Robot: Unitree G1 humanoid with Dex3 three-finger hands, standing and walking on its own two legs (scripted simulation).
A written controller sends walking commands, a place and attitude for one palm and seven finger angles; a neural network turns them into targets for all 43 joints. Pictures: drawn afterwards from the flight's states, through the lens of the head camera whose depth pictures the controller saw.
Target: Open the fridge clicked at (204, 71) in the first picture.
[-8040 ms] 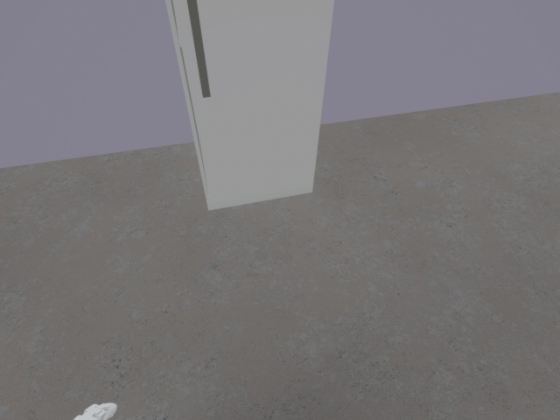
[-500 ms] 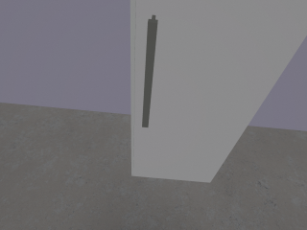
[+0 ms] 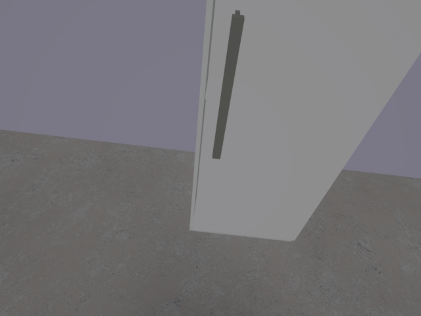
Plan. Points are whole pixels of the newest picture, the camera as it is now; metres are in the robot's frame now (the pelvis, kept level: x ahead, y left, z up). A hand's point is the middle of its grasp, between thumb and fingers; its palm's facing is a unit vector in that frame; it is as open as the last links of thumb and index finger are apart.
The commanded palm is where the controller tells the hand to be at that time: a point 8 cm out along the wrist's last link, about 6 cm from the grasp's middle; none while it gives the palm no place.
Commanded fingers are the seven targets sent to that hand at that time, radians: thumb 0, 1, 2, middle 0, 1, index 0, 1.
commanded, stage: look again from close up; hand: left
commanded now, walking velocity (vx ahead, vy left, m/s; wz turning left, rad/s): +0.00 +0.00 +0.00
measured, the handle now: (225, 96) +0.64 +0.00 +0.12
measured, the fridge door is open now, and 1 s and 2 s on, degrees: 0 0 0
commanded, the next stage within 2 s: shuffle to correct the standing spot in 1.52 s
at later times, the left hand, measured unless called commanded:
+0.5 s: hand out of the picture -0.05 +0.26 -0.16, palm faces +0.00 -0.98 -0.19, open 7.4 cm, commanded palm none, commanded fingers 0.00 0.90 0.90 -0.20 -0.30 -0.20 -0.30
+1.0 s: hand out of the picture -0.16 +0.23 -0.16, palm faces +0.01 -0.99 -0.14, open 7.4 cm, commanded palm none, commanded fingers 0.00 0.90 0.90 -0.20 -0.30 -0.20 -0.30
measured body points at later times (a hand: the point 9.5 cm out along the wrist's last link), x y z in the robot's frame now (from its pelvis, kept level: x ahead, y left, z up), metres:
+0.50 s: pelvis -0.08 +0.07 +0.01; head -0.10 +0.10 +0.46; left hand -0.05 +0.31 -0.15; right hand -0.11 -0.15 -0.13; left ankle -0.04 +0.18 -0.72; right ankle -0.07 -0.07 -0.72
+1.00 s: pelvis -0.10 +0.07 +0.01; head -0.10 +0.08 +0.46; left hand -0.16 +0.28 -0.15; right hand -0.12 -0.14 -0.14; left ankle -0.04 +0.18 -0.72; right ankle -0.07 -0.07 -0.72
